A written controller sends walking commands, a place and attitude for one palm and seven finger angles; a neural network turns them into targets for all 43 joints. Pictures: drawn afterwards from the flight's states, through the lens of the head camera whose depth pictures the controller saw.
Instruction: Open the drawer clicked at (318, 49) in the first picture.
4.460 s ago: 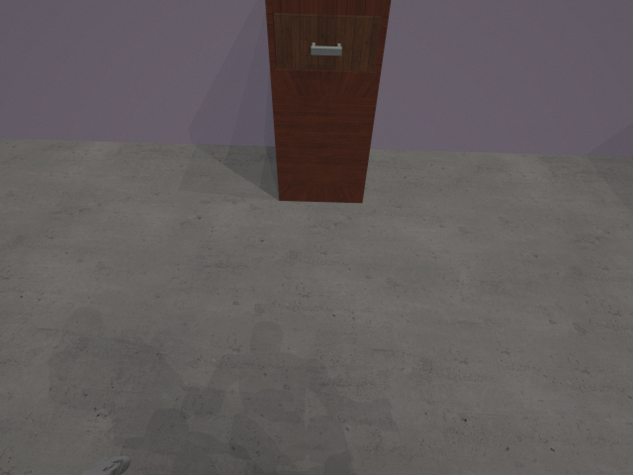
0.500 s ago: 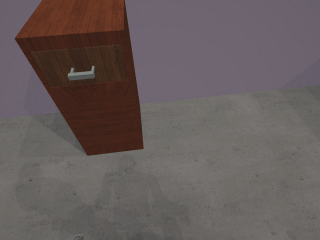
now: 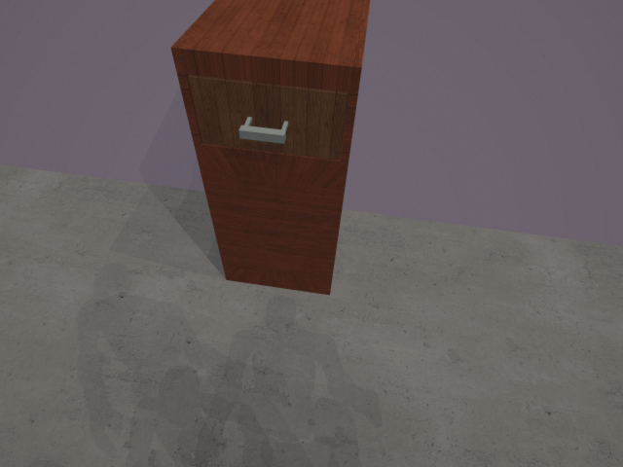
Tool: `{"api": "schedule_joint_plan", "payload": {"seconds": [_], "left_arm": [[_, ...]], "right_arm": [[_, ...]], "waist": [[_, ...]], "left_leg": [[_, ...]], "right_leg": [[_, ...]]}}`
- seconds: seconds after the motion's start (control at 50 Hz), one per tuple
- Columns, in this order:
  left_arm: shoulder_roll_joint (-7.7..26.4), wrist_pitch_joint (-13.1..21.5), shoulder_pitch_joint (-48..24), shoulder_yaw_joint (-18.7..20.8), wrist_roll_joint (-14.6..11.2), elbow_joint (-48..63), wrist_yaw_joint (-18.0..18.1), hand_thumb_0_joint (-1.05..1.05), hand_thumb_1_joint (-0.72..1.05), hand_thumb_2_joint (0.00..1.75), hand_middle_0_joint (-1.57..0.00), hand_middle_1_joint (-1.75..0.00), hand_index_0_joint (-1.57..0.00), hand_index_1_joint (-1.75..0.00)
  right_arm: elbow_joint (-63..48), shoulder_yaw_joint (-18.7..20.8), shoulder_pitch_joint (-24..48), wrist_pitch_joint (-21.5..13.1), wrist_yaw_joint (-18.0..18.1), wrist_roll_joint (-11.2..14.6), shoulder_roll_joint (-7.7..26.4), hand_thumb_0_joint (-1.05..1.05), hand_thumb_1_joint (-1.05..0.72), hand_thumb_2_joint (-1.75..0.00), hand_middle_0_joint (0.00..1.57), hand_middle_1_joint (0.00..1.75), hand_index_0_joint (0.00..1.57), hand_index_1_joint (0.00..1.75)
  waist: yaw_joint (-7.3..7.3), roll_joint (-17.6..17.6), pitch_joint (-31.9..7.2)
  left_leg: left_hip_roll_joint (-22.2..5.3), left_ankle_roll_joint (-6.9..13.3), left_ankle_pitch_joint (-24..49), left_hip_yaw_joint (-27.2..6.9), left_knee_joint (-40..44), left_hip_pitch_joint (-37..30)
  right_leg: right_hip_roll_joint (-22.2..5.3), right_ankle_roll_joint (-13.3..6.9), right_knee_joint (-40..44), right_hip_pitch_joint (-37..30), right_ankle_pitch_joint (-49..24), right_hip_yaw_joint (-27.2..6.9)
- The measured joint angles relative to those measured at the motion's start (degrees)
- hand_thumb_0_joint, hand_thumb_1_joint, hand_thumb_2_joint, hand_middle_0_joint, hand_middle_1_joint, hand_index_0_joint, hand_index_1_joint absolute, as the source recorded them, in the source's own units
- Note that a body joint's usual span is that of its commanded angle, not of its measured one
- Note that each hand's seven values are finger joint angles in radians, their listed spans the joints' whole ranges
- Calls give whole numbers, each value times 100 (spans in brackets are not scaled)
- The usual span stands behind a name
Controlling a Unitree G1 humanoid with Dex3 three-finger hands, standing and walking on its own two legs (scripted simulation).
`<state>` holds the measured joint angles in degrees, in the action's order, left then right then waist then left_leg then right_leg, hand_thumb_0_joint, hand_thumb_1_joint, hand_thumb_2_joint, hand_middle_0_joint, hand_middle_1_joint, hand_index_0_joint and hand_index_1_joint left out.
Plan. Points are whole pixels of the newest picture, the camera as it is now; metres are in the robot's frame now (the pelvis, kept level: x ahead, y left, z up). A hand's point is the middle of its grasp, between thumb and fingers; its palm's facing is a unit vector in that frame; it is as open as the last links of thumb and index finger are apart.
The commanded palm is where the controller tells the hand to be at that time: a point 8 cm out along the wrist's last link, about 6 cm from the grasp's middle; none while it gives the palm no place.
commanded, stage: take the last steps up to it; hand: left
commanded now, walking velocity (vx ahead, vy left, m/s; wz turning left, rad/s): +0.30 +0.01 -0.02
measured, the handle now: (265, 128) +0.80 +0.21 -0.03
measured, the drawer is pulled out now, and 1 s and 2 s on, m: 0.00 0.00 0.00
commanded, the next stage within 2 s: come to a stop and stand still in 0.74 s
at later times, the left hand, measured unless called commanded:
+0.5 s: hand (233, 383) +0.27 +0.16 -0.17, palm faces -0.03 -0.98 -0.21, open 7.4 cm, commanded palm none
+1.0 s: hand (226, 389) +0.26 +0.18 -0.19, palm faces +0.06 -0.99 -0.13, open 7.4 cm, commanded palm none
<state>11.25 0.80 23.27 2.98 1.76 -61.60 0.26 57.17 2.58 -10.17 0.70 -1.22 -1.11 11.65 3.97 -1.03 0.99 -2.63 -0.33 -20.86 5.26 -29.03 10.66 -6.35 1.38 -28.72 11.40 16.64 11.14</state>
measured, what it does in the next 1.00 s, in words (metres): walks ahead: right foot, then left foot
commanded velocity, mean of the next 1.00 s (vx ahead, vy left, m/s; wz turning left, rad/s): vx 0.14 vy -0.02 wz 0.00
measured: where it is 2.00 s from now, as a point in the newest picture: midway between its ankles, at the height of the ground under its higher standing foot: outside the picture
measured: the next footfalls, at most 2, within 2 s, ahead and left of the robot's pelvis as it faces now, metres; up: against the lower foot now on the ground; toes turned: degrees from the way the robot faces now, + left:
right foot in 0.46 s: +0.28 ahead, -0.11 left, +0.00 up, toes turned -9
left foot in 0.90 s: +0.34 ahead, +0.12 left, +0.00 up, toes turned +6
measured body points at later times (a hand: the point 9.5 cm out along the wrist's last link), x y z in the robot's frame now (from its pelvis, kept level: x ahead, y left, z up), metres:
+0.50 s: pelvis +0.15 -0.02 -0.02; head +0.17 -0.03 +0.42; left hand +0.27 +0.22 -0.16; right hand +0.03 -0.22 -0.18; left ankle -0.02 +0.11 -0.70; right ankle +0.24 -0.11 -0.74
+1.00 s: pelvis +0.29 +0.01 +0.00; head +0.30 +0.04 +0.45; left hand +0.26 +0.23 -0.17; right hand +0.34 -0.22 -0.14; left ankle +0.30 +0.11 -0.74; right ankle +0.25 -0.11 -0.73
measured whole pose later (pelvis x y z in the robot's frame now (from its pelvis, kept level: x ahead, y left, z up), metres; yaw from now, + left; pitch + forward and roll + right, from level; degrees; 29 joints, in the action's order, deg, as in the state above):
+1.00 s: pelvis +0.29 +0.01 +0.00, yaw -2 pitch -1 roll +0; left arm 9.0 0.0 18.5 1.6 0.5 -65.0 1.4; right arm 61.8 0.8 -11.4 -1.9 2.4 -1.0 8.0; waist 2.3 -3.7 2.0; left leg -1.9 2.0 -15.0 8.3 -29.2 13.4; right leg -3.4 0.7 -33.2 11.3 22.5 5.5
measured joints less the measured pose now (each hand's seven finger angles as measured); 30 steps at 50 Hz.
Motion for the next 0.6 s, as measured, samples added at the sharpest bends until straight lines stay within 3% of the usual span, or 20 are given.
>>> {"api": "schedule_joint_plan", "payload": {"seconds": [0.08,0.18,0.3,0.42,0.46,0.54,0.6], "left_arm": [[90,-222,134,11,7,-311,-26,1,91,90,-20,-30,-20,-30],[42,-177,-193,10,1,-293,-114,1,91,90,-20,-30,-20,-30],[-18,-118,-907,4,-30,63,-149,1,91,90,-20,-30,-19,-30],[-95,-42,-1495,6,-63,345,-182,1,91,90,-20,-30,-19,-30],[-80,106,-1583,10,-41,442,-184,1,91,90,-20,-30,-19,-30],[-130,298,-1639,14,-84,487,-97,1,91,90,-20,-30,-20,-30],[-215,226,-1459,-24,-91,370,-20,0,91,90,-20,-30,-20,-30]], "right_arm": [[-8,-89,-86,-209,94,-21,-237,0,-91,-90,20,30,20,30],[168,-71,-529,-358,265,9,-242,-1,-94,-90,20,30,21,30],[612,-116,-1138,-365,271,6,-305,0,-93,-90,20,30,21,30],[921,-96,-1557,-319,265,-41,-335,0,-91,-90,20,30,21,30],[1010,-89,-1684,-294,247,-15,-349,0,-91,-90,20,30,21,30],[1021,-44,-1416,-161,193,67,-344,1,-91,-90,20,30,20,30],[830,11,-1096,-110,176,18,-285,1,-91,-90,20,30,20,30]], "waist": [[-62,-172,-18],[-241,-132,25],[-342,-122,164],[-611,53,333],[-625,115,359],[-617,220,533],[-627,258,437]], "left_leg": [[100,145,130,138,28,-253],[212,209,250,142,698,-868],[317,182,205,127,1156,-1409],[208,-12,-351,198,893,-1736],[78,-47,-771,199,160,-1574],[-42,212,-694,-310,-3312,-13],[-187,217,-56,-361,-4072,961]], "right_leg": [[30,-50,-1732,631,936,-425],[29,-15,-3045,1525,314,-610],[-34,29,-2513,1997,-260,-612],[154,-213,-1135,1628,-291,-455],[283,-362,-697,1288,-551,-387],[421,-565,-989,1102,-335,-243],[520,-528,-470,715,-424,-198]]}}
